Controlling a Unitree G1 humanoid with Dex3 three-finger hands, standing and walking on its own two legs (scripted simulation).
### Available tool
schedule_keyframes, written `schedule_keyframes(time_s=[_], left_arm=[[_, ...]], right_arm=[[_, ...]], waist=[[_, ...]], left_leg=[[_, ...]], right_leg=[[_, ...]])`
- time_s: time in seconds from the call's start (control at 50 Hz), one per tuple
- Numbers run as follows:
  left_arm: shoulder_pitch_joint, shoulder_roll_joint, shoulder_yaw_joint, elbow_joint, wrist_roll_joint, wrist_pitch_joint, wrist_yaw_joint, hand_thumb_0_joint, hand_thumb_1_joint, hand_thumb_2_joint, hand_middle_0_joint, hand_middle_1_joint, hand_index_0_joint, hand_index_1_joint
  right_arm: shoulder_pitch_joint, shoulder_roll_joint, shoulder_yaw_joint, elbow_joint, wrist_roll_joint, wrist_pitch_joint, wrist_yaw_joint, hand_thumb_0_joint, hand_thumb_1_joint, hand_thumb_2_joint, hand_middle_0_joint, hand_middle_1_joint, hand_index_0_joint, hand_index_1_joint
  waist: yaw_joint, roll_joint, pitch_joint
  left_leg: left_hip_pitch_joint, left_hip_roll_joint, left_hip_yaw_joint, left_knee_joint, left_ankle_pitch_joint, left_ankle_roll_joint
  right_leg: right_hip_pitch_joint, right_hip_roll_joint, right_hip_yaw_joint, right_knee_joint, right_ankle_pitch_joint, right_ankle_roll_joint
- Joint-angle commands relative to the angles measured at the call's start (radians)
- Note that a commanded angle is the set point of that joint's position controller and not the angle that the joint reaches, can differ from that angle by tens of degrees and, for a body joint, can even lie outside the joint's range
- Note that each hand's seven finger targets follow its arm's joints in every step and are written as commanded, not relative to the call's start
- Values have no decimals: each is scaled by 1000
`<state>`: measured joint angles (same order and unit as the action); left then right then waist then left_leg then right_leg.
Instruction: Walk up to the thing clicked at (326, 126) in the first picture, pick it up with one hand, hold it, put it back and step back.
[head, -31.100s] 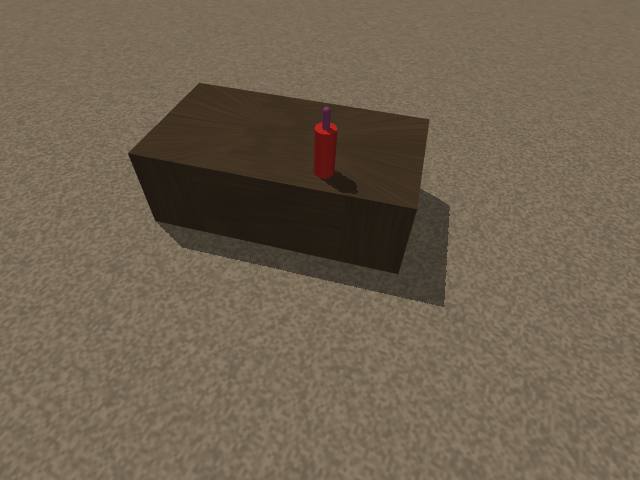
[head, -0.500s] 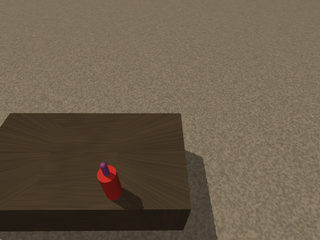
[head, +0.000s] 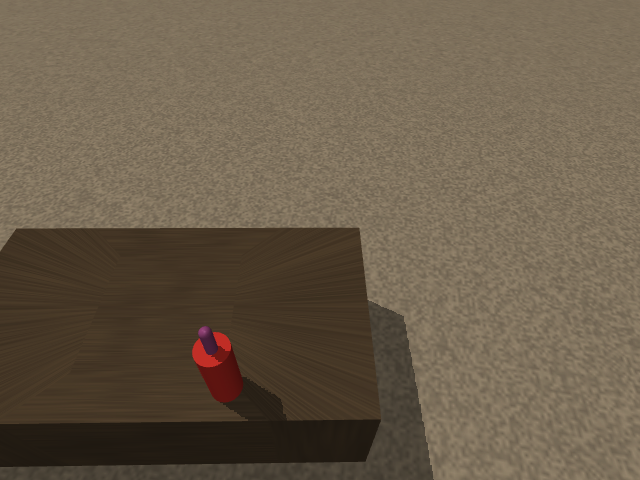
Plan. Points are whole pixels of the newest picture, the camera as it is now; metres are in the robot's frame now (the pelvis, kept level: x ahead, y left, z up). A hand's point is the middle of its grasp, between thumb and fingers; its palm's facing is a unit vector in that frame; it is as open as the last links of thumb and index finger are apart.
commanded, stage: stand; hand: left
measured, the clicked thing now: (216, 361) +0.42 +0.21 -0.29
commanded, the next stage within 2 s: step back in 0.04 s
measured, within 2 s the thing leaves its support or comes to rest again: neither
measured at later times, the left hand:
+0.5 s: hand out of the picture +0.06 +0.33 -0.18, palm faces -0.05 -0.94 -0.34, open 7.4 cm
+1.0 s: hand out of the picture -0.09 +0.32 -0.15, palm faces -0.09 -0.91 -0.41, open 7.4 cm
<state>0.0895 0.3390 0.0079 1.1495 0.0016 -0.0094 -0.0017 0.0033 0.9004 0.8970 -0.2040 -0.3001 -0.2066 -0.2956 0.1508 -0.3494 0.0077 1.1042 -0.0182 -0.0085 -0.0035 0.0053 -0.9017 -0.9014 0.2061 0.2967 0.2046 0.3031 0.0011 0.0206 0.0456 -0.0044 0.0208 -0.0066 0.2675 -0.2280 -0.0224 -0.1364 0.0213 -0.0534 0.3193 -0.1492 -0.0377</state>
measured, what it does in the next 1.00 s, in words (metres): walks backwards: left foot, then right foot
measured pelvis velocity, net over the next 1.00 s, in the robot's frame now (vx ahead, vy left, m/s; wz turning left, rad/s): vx -0.20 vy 0.06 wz -0.12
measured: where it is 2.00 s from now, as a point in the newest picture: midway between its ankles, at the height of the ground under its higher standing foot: outside the picture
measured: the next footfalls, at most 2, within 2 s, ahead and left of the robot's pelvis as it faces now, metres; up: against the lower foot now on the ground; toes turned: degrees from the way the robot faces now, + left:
left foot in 0.38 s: -0.05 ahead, +0.17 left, +0.00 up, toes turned -3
right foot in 0.84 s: -0.15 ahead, -0.04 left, +0.00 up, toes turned -3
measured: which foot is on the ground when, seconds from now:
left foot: down 0.00-0.12, up 0.14-0.36, down 0.38-0.88, up 0.90-1.00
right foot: down 0.00-0.38, up 0.40-0.82, down 0.84-1.00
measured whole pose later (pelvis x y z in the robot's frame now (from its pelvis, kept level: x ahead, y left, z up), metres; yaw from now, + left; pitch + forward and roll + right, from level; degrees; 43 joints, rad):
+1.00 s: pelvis -0.20 +0.06 -0.01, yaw -7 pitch -3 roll +2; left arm 0.17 0.35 0.07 0.85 0.03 0.06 -0.01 0.00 0.90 0.90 -0.21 -0.30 -0.21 -0.30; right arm 0.12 -0.39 -0.05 0.88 0.00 0.05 -0.01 0.01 -0.90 -0.90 0.21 0.30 0.21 0.30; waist 0.03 0.00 0.15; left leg -0.45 -0.12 -0.09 1.08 -0.51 0.00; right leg -0.26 0.01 0.07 0.59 -0.28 -0.04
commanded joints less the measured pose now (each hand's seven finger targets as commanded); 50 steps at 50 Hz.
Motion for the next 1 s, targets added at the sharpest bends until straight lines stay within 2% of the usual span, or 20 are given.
schedule_keyframes(time_s=[0.0,0.02,0.06,0.12,0.14,0.28,0.34,0.36,0.38,0.4,0.42,0.48,0.64,0.76,0.82,0.84,0.86,0.88,0.94,0.98], left_arm=[[-31,224,38,-55,3,-23,12,0,900,900,-200,-300,-200,-300],[-36,291,86,-104,-7,-14,13,0,900,900,-200,-300,-200,-300],[-6,305,95,-123,-13,-7,20,0,900,900,-200,-300,-200,-300],[-31,316,106,-190,9,-3,29,0,900,900,-200,-300,-200,-300],[-46,315,110,-214,18,-2,29,0,900,900,-200,-300,-200,-300],[-85,291,99,-309,35,35,35,0,900,900,-200,-300,-200,-300],[-98,255,84,-328,2,66,20,0,900,900,-200,-300,-200,-300],[-62,204,75,-347,-8,69,20,0,900,900,-200,-300,-200,-300],[-49,218,84,-325,2,76,31,0,900,900,-200,-300,-200,-300],[-56,241,93,-329,14,76,40,0,900,900,-200,-300,-200,-300],[-78,257,99,-318,18,75,43,0,900,900,-200,-300,-200,-300],[34,242,102,-295,-5,71,35,0,900,900,-200,-300,-200,-300],[-17,212,105,-376,17,50,28,0,900,900,-200,-300,-200,-300],[110,212,116,-336,26,43,13,0,900,900,-200,-300,-200,-300],[184,248,130,-312,42,34,10,0,900,900,-200,-300,-200,-300],[145,308,146,-337,44,29,9,0,900,900,-200,-300,-200,-300],[73,390,158,-372,37,32,5,0,900,900,-200,-300,-200,-300],[16,375,156,-404,42,25,8,0,900,900,-200,-300,-200,-300],[-55,272,133,-438,28,25,19,0,900,900,-200,-300,-200,-300],[-38,249,132,-444,32,31,20,0,900,900,-200,-300,-200,-300]], right_arm=[[-12,-200,-39,-48,4,-18,-13,0,-900,-900,200,300,200,300],[-68,-252,-67,-67,7,-1,-10,0,-900,-900,200,300,200,300],[-28,-219,-65,-89,20,10,-12,0,-900,-900,200,300,200,300],[10,-210,-84,-113,17,40,-11,0,-900,-900,200,300,200,300],[27,-220,-89,-124,16,48,-7,0,-900,-900,200,300,200,300],[85,-214,-102,-177,10,51,-3,0,-900,-900,200,300,200,300],[109,-241,-125,-157,-24,30,-11,0,-900,-900,200,300,200,300],[71,-336,-147,-184,-42,24,-12,0,-900,-900,200,300,200,300],[14,-376,-151,-208,-40,20,-11,0,-900,-900,200,300,200,300],[15,-420,-155,-227,-23,20,-11,0,-900,-900,200,300,200,300],[-21,-390,-155,-233,-18,17,-15,0,-900,-900,200,300,200,300],[-103,-279,-121,-266,-23,8,-25,0,-900,-900,200,300,200,300],[72,-276,-132,-266,-2,14,-42,0,-900,-900,200,300,200,300],[-16,-300,-135,-315,0,21,-26,0,-900,-900,200,300,200,300],[-78,-277,-126,-332,15,27,-20,0,-900,-900,200,300,200,300],[-75,-238,-113,-337,20,29,-19,0,-900,-900,200,300,200,300],[-100,-222,-114,-339,21,33,-29,0,-900,-900,200,300,200,300],[-67,-247,-124,-317,14,38,-33,0,-900,-900,200,300,200,300],[14,-244,-111,-268,21,38,-23,0,-900,-900,200,300,200,300],[42,-242,-102,-261,19,29,-30,0,-900,-900,200,300,200,300]], waist=[[3,-24,-38],[18,-48,71],[13,-87,-23],[9,-166,-89],[2,-158,-105],[-9,-188,-157],[-41,-55,-97],[-18,180,-88],[-1,139,-63],[-48,225,-72],[-40,180,-39],[52,120,-30],[-59,90,-106],[-7,116,-147],[44,4,-134],[27,-160,-84],[59,-344,-25],[37,-300,21],[-18,-168,38],[-2,-149,-20]], left_leg=[[-103,111,-77,-46,90,35],[-172,85,-72,84,217,57],[-161,22,-12,245,178,45],[-242,-62,-40,609,-337,51],[-243,-43,-77,683,-352,58],[-284,-17,-64,431,-229,43],[-162,11,-79,83,131,38],[-110,219,-371,24,369,91],[-161,275,-406,46,437,148],[-266,377,-499,23,428,263],[-297,363,-473,20,374,293],[-100,174,-193,152,562,187],[131,234,-230,231,628,249],[-65,238,-216,237,366,225],[-290,163,-163,331,142,127],[-429,21,-101,453,-80,61],[-419,-126,-23,711,-392,23],[-388,-105,-117,880,-421,14],[-395,-145,-156,939,-281,18],[-417,-158,-125,928,-254,6]], right_leg=[[77,-148,146,-48,107,10],[-2,-153,181,16,355,3],[36,-222,232,22,479,-65],[12,-386,378,-22,447,-228],[-25,-402,373,-4,424,-244],[31,-288,243,171,405,-169],[-121,-154,159,339,145,-59],[-285,17,104,512,-174,3],[-331,102,186,648,-447,25],[-280,105,234,787,-533,37],[-287,90,269,879,-476,30],[-424,114,293,941,-319,25],[-381,50,208,599,-362,76],[-135,2,107,306,-253,34],[10,-83,223,129,-36,-32],[9,-210,427,56,10,-100],[-177,-392,598,-37,44,-269],[-267,-423,645,-33,96,-302],[-235,-248,340,35,212,-189],[-130,-204,282,90,259,-166]])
